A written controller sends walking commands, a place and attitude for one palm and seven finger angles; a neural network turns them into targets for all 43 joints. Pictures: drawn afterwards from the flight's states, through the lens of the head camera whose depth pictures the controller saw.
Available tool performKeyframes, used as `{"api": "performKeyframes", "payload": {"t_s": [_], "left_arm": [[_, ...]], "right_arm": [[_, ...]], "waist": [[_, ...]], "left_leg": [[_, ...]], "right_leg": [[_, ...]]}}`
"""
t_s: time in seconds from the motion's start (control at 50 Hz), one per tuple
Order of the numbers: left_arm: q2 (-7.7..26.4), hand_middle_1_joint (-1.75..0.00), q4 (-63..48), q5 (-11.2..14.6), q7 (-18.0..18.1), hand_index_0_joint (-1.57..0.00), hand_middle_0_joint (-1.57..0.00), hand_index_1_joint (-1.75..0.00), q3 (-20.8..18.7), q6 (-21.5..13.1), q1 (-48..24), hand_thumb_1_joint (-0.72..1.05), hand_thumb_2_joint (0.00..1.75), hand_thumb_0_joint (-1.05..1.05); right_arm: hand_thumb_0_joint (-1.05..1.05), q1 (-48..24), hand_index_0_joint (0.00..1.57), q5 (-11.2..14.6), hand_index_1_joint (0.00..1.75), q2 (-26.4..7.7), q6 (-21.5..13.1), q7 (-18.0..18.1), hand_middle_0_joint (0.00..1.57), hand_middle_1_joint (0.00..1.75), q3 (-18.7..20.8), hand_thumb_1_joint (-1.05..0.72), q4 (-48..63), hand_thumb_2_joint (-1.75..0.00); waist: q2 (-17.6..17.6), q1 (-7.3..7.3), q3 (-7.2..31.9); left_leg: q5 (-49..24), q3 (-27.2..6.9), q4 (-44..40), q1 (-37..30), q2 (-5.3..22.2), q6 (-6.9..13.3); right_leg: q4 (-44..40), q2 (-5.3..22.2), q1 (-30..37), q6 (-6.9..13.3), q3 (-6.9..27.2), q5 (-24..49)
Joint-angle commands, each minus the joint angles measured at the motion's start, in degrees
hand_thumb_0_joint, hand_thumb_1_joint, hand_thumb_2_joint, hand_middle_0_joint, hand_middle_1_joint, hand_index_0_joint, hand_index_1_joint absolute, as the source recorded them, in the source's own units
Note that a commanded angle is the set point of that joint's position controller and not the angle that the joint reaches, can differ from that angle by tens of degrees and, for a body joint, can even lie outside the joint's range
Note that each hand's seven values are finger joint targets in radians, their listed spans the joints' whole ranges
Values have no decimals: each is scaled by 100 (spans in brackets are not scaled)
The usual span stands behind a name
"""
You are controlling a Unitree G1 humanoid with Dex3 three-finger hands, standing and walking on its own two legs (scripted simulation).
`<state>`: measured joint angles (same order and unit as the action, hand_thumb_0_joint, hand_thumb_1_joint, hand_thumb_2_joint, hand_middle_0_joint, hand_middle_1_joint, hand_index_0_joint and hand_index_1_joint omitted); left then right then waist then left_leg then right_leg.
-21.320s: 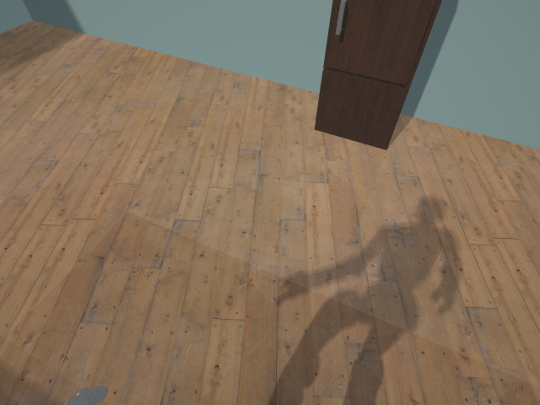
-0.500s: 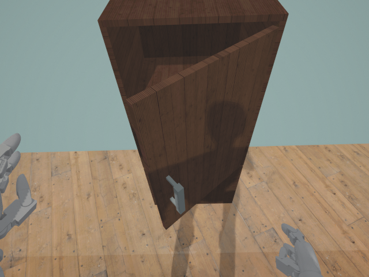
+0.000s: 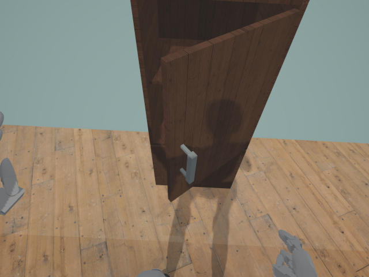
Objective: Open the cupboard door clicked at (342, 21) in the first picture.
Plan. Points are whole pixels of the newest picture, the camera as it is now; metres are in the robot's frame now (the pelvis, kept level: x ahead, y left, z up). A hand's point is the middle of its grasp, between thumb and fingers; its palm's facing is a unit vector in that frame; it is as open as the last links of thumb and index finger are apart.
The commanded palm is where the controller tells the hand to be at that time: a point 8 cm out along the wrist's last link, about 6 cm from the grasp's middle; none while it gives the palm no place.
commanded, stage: step back with the hand held close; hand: left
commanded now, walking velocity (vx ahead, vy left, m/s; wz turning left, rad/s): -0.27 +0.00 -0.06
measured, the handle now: (187, 164) +0.43 +0.02 -0.08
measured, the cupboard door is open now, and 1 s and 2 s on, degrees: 40 40 40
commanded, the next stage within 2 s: stop stepping back and stand still in 0.48 s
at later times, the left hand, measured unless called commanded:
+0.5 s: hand out of the picture +0.11 +0.29 +0.19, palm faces +0.48 -0.77 -0.41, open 7.4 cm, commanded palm +0.05 +0.31 +0.19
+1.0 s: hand out of the picture +0.02 +0.26 +0.18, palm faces +0.42 -0.79 -0.43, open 7.4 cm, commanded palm -0.01 +0.29 +0.19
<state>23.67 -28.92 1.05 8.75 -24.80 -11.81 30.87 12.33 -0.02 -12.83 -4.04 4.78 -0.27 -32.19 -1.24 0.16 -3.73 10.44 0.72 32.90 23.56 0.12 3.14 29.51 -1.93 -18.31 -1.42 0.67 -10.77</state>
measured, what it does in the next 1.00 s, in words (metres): walks backwards: right foot, then left foot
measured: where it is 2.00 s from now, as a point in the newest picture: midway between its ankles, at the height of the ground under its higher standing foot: outside the picture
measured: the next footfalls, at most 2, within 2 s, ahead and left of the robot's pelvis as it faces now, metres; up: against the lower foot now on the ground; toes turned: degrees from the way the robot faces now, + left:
right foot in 0.62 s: -0.19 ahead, -0.09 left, +0.00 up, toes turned -2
left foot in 1.00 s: -0.10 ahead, +0.12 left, +0.00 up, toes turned -3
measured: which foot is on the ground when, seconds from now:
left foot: down 0.00-0.84, up 0.86-0.98, down 1.00-1.00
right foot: down 0.00-0.28, up 0.30-0.60, down 0.62-1.00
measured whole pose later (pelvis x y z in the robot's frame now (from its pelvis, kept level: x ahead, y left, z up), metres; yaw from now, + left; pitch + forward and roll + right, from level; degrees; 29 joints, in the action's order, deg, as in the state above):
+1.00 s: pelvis -0.18 +0.01 +0.00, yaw -5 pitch +1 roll -1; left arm 24.0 -30.2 2.7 9.1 -26.6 -13.6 34.8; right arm 21.9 -0.1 -15.1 -7.7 4.4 1.6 -41.5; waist 1.7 -1.1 5.3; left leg 13.1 1.6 38.3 22.4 1.2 0.2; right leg 29.1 -1.4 -4.5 0.1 3.6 -25.6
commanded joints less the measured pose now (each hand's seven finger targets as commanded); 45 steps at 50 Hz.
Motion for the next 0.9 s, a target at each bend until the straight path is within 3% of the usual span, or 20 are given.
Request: {"api": "performKeyframes", "payload": {"t_s": [0.0, 0.06, 0.12, 0.18, 0.24, 0.28, 0.34, 0.5, 0.54, 0.56, 0.6, 0.64, 0.68, 0.72, 0.76, 0.78, 0.8, 0.82, 0.84, 0.88], "left_arm": [[1036, -30, -1286, -53, 103, -20, -20, -30, -958, -506, -12, 90, 90, 0], [1069, -30, -1272, -12, 68, -20, -20, -30, -1031, -525, -35, 90, 90, 0], [1028, -30, -1173, 78, 93, -20, -20, -30, -749, -463, -307, 90, 90, 0], [1097, -30, -1176, 65, 182, -20, -20, -30, -557, -423, -698, 90, 90, 0], [1159, -30, -1339, 78, 154, -20, -20, -30, -677, -457, -747, 90, 90, 0], [1154, -30, -1542, -55, 127, -20, -20, -30, -1004, -583, -563, 90, 90, 0], [1166, -30, -1438, 102, 109, -20, -20, -30, -1053, -530, -259, 90, 90, 0], [968, -30, -1611, 353, 93, -20, -20, -30, -495, -529, -706, 90, 90, 0], [1135, -30, -1546, 341, 55, -20, -20, -30, -601, -650, -786, 90, 90, 0], [1444, -30, -1627, 318, 76, -20, -20, -30, -822, -707, -724, 90, 90, 0], [1983, -30, -1756, 202, 161, -20, -20, -30, -1236, -809, -877, 90, 90, 0], [1331, -30, -1241, 227, 32, -20, -20, -30, -747, -458, -747, 90, 90, 0], [1276, -30, -1191, 343, -38, -20, -20, -30, -865, -217, -238, 90, 90, 0], [1356, -30, -1191, 463, -53, -20, -20, -30, -1058, -288, -112, 90, 90, 0], [1703, -30, -1156, 463, 18, -20, -20, -30, -1487, -281, 316, 90, 90, 0], [1495, -30, -1247, 457, -24, -20, -20, -30, -1343, -319, 605, 90, 90, 0], [1556, -30, -1345, 433, -71, -20, -20, -30, -1337, -352, 908, 90, 90, 0], [1672, -30, -1431, 457, -84, -20, -20, -30, -1419, -344, 1031, 90, 90, 0], [1612, -30, -1591, 466, -50, -20, -20, -30, -1318, -283, 727, 90, 90, 0], [1239, -30, -1435, 295, 68, -20, -20, -30, -989, -390, -141, 90, 90, 0]], "right_arm": [[0, -672, 20, 0, 30, -820, -474, 81, 20, 30, 342, -90, 914, -90], [0, -595, 20, -6, 30, -800, -517, 34, 20, 30, 389, -90, 857, -90], [0, -402, 20, -22, 30, -630, -474, -40, 20, 30, 403, -90, 619, -90], [0, -408, 20, -19, 30, -543, -343, -72, 20, 30, 393, -90, 407, -90], [0, -654, 20, 21, 30, -746, -313, 32, 20, 30, 359, -90, 588, -90], [0, -885, 20, -34, 30, -785, -442, 69, 20, 30, 417, -90, 729, -90], [0, -872, 20, -57, 30, -660, -624, -135, 20, 30, 595, -90, 507, -90], [0, -657, 20, -164, 30, -545, -719, -206, 20, 30, 367, -90, 172, -90], [0, -572, 20, -164, 30, -478, -586, -257, 20, 30, 373, -90, 112, -90], [0, -492, 20, -133, 30, -403, -495, -258, 20, 30, 354, -90, 40, -90], [0, -771, 20, -186, 30, -402, -597, -195, 20, 30, 197, -90, 254, -90], [0, -572, 20, 22, 30, -495, -614, -89, 20, 30, 314, -90, 330, -90], [0, -630, 20, 85, 30, -531, -581, 10, 20, 30, 277, -90, 456, -90], [0, -803, 20, 62, 30, -617, -588, -12, 20, 30, 220, -90, 600, -90], [0, -927, 20, -63, 30, -647, -584, 10, 20, 30, 213, -90, 639, -90], [0, -807, 20, -79, 30, -538, -550, -22, 20, 30, 222, -90, 632, -90], [0, -645, 20, 10, 30, -474, -515, -75, 20, 30, 258, -90, 597, -90], [0, -576, 20, 34, 30, -483, -436, -72, 20, 30, 340, -90, 549, -90], [0, -520, 20, 15, 30, -579, -384, -72, 20, 30, 405, -90, 365, -90], [0, -373, 20, -4, 30, -475, -536, -90, 20, 30, 258, -90, 234, -90]], "waist": [[-979, -86, 918], [-296, -34, 854], [937, 86, 747], [1192, 183, 809], [-245, 102, 402], [-2053, -71, 1025], [-790, -158, 1271], [-1382, -60, 1681], [-636, -74, 1627], [29, -32, 1720], [547, -142, 1550], [1282, 110, 1574], [-183, 182, 1480], [-1497, 35, 955], [-1942, -120, 819], [-1524, -141, 941], [-437, -83, 989], [1291, -26, 627], [1729, -31, 213], [644, 142, 147]], "left_leg": [[3192, -1085, -1886, 2040, 970, 371], [2817, -668, -1080, 1795, 676, 251], [1710, 9, 697, 28, -66, -247], [1092, 58, 1175, -1185, -183, -349], [1702, -814, -1152, -28, 513, -16], [3891, -2339, -3040, 2294, 2013, 628], [2060, -1334, -2214, 611, 1899, 538], [1257, -574, -2752, -1364, 1552, -435], [238, -52, -1460, -1892, 1157, -752], [-290, 182, -174, -2242, 844, -738], [347, 384, 764, -1551, 358, -570], [-823, 270, 490, -1876, 93, -409], [-1425, -150, -363, -2554, 323, -224], [2178, -1189, -2391, -1310, 864, -324], [3381, -1318, -3274, 72, 846, -951], [2832, -715, -2708, 321, 552, -1038], [1778, 177, -840, -286, 13, -880], [813, 218, 1834, -958, -331, -695], [540, -169, 3122, -142, -196, -615], [805, -364, 2434, 513, 322, -459]], "right_leg": [[1001, -270, 2253, -12, 172, 30], [608, -47, 1666, 134, 748, 219], [-1123, 1002, -591, 572, 1968, -714], [-1472, 1278, -1581, 645, 1562, -800], [-341, 155, -741, 81, 627, -1093], [3084, -648, 1742, -82, 13, -970], [4285, -478, 321, 34, 183, -1666], [281, -363, 639, 382, -475, -2502], [-1524, 243, 274, 715, 234, -1774], [-1884, 1039, -381, 983, 1138, -1050], [-1502, 1784, -237, 938, 1220, 1692], [-615, 911, -52, 477, 235, 1886], [-21, 215, -322, 115, -323, 304], [282, -476, 154, 197, -608, -2482], [358, -810, 1191, 390, -870, -2767], [-224, -735, 1636, 516, -900, -2653], [-1306, -66, 806, 711, -149, -2820], [-2294, 1297, -1326, 1089, 1756, -3504], [-2497, 1945, -1755, 1506, 2365, -3367], [-1734, 1636, -569, 1245, 1460, -1532]]}}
